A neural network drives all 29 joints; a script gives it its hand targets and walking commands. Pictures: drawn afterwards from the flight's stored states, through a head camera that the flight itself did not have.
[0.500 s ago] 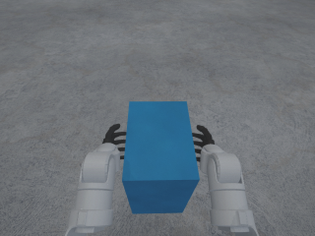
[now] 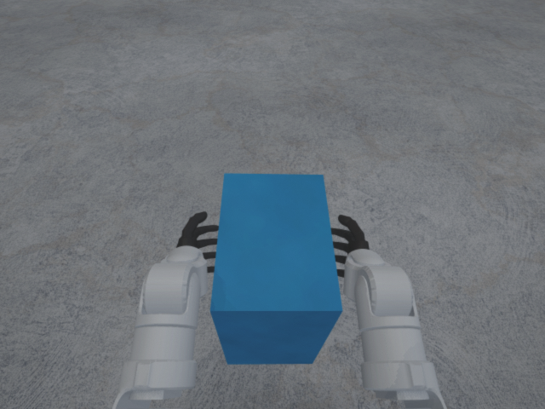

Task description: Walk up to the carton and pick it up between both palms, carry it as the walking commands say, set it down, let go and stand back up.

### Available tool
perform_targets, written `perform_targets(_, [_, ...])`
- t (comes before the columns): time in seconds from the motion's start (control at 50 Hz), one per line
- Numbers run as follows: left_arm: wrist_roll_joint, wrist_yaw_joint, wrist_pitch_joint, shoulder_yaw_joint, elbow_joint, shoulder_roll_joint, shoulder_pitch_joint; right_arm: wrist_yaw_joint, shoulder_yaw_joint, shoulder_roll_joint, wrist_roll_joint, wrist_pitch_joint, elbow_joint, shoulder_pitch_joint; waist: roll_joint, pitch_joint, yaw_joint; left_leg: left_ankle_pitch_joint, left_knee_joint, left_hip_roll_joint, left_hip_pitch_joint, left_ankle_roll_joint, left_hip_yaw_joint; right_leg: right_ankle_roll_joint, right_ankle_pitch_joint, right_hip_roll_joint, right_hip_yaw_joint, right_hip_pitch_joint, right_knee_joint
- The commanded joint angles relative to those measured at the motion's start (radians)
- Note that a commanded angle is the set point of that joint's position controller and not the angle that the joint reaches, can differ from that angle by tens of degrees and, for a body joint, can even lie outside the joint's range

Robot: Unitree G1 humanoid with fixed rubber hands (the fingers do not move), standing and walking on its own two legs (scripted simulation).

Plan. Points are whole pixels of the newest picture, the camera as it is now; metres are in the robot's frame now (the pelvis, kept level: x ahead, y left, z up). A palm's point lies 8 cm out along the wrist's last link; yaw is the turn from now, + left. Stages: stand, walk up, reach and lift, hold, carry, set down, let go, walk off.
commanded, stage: carry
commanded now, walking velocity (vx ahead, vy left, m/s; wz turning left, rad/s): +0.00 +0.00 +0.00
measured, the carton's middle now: (271, 276) +0.32 +0.00 -0.02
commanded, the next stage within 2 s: hold in 0.78 s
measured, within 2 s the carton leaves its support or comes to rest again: neither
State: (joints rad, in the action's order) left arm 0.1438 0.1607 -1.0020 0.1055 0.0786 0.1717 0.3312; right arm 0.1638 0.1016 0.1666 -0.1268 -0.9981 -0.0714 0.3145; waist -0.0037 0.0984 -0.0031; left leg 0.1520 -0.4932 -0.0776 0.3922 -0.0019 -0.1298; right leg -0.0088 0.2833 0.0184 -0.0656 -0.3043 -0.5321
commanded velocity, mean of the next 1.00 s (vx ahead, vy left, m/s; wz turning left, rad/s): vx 0.00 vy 0.00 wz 0.00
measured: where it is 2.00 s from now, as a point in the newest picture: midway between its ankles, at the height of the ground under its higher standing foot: outside the picture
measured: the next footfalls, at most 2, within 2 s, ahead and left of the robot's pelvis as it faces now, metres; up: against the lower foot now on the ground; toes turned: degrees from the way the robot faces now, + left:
none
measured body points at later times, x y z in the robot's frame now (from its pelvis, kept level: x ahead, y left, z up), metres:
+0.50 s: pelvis +0.03 -0.01 +0.00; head +0.03 -0.01 +0.45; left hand +0.35 +0.11 +0.05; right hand +0.34 -0.14 +0.04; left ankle +0.06 +0.12 -0.73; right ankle -0.01 -0.11 -0.73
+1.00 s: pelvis +0.02 -0.01 +0.01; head +0.00 -0.01 +0.46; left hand +0.32 +0.14 +0.04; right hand +0.33 -0.11 +0.04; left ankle +0.06 +0.14 -0.73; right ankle -0.01 -0.12 -0.73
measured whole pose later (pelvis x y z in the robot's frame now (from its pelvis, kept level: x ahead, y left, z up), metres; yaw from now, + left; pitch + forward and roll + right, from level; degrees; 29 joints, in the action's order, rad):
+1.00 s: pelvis +0.02 -0.01 +0.01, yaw -2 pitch -3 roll +1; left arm 0.22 0.09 -0.76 0.11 0.16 0.14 0.19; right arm 0.11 0.01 0.16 -0.20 -0.73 -0.32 0.29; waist -0.01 0.01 0.05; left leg 0.15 -0.35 -0.03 0.15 -0.05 0.04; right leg -0.01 0.26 -0.02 0.03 -0.08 -0.39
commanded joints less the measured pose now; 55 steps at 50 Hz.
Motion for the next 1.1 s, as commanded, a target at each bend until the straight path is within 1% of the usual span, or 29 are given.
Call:
perform_targets(0.0, [-0.288,-0.213,0.053,-0.486,-0.084,0.930,0.416,-0.207,-0.483,0.926,0.278,0.056,0.094,0.430,0.008,0.302,0.000,-0.125,0.038,-0.094,-0.201,0.017,0.083,-0.024,-0.207,0.106,0.071,0.049,0.079])
perform_targets(0.24, [-0.259,-0.210,0.126,-0.467,-0.057,0.902,0.392,-0.202,-0.469,0.897,0.238,0.134,0.073,0.406,-0.003,0.310,0.002,-0.166,0.009,-0.092,-0.211,0.015,0.062,-0.026,-0.329,0.108,0.065,0.089,0.060])
perform_targets(0.4, [-0.251,-0.208,0.148,-0.471,-0.062,0.892,0.372,-0.202,-0.478,0.887,0.232,0.158,0.081,0.392,-0.006,0.311,0.003,-0.183,-0.006,-0.090,-0.217,0.015,0.049,-0.027,-0.386,0.110,0.062,0.108,0.050])
perform_targets(0.54, [-0.240,-0.209,0.162,-0.463,-0.048,0.888,0.366,-0.203,-0.472,0.882,0.223,0.172,0.071,0.390,-0.008,0.304,0.004,-0.180,-0.009,-0.089,-0.220,0.015,0.042,-0.027,-0.394,0.109,0.060,0.112,0.050])
perform_targets(0.76, [-0.228,-0.209,0.183,-0.449,-0.027,0.881,0.369,-0.204,-0.457,0.876,0.209,0.193,0.050,0.392,-0.006,0.295,0.005,-0.176,-0.007,-0.090,-0.226,0.017,0.039,-0.025,-0.369,0.108,0.058,0.106,0.055])
perform_targets(0.78, [-0.061,-0.228,0.226,-0.319,0.284,0.894,0.051,-0.239,-0.459,0.976,0.105,0.215,-0.229,0.195,-0.083,0.097,0.083,-0.355,0.056,0.168,-0.426,0.027,0.202,0.045,-0.567,-0.084,0.162,0.144,0.140])
perform_targets(0.8, [-0.097,-0.245,0.304,-0.410,0.124,0.926,0.111,-0.249,-0.518,1.030,0.111,0.287,-0.118,0.237,-0.042,0.179,0.050,-0.442,0.065,0.156,-0.464,0.036,0.239,0.054,-0.721,-0.082,0.190,0.178,0.130])
perform_targets(0.82, [-0.115,-0.262,0.332,-0.465,0.033,0.963,0.178,-0.252,-0.538,1.065,0.130,0.318,-0.068,0.278,0.001,0.248,0.033,-0.504,0.076,0.148,-0.471,0.033,0.257,0.057,-0.770,-0.082,0.193,0.243,0.128])
perform_targets(0.84, [-0.144,-0.276,0.348,-0.512,-0.050,0.997,0.218,-0.256,-0.563,1.102,0.157,0.335,-0.027,0.292,0.018,0.302,0.021,-0.567,0.074,0.153,-0.488,0.028,0.254,0.063,-0.815,-0.084,0.189,0.245,0.125])
perform_targets(0.86, [-0.150,-0.285,0.353,-0.522,-0.100,1.005,0.285,-0.267,-0.577,1.124,0.179,0.349,-0.019,0.346,0.063,0.354,0.052,-0.548,0.080,0.159,-0.471,0.022,0.243,0.049,-0.717,-0.094,0.187,0.304,0.137])
perform_targets(0.88, [-0.172,-0.283,0.352,-0.541,-0.121,1.025,0.335,-0.282,-0.607,1.137,0.199,0.351,-0.025,0.391,0.043,0.378,0.073,-0.534,0.082,0.169,-0.478,0.012,0.228,0.043,-0.647,-0.105,0.170,0.317,0.135])
perform_targets(0.9, [-0.167,-0.285,0.342,-0.522,-0.107,1.018,0.343,-0.296,-0.612,1.126,0.187,0.348,-0.051,0.428,-0.013,0.366,0.090,-0.493,0.074,0.175,-0.507,0.006,0.214,0.043,-0.568,-0.106,0.173,0.272,0.147])
perform_targets(0.92, [-0.177,-0.294,0.334,-0.529,-0.109,1.016,0.341,-0.301,-0.620,1.134,0.189,0.348,-0.073,0.406,-0.021,0.348,0.078,-0.480,0.075,0.178,-0.509,0.000,0.209,0.045,-0.582,-0.101,0.179,0.267,0.153])
perform_targets(0.96, [-0.173,-0.308,0.317,-0.515,-0.066,1.019,0.358,-0.300,-0.583,1.133,0.174,0.345,-0.129,0.378,-0.004,0.297,0.048,-0.442,0.089,0.183,-0.511,-0.012,0.202,0.041,-0.569,-0.101,0.178,0.255,0.169])
perform_targets(1.0, [-0.151,-0.320,0.299,-0.469,0.011,1.014,0.360,-0.303,-0.539,1.121,0.150,0.340,-0.181,0.382,-0.003,0.233,0.050,-0.397,0.104,0.183,-0.502,-0.016,0.197,0.038,-0.503,-0.103,0.172,0.243,0.193])
perform_targets(1.04, [-0.140,-0.337,0.290,-0.437,0.079,1.009,0.399,-0.301,-0.473,1.112,0.118,0.340,-0.230,0.410,-0.008,0.178,0.028,-0.324,0.113,0.184,-0.500,-0.018,0.197,0.037,-0.403,-0.102,0.167,0.212,0.216])
perform_targets(1.08, [-0.128,-0.345,0.283,-0.404,0.144,1.016,0.435,-0.304,-0.419,1.101,0.098,0.343,-0.270,0.458,-0.009,0.134,0.018,-0.259,0.116,0.183,-0.499,-0.020,0.195,0.029,-0.300,-0.104,0.158,0.179,0.227])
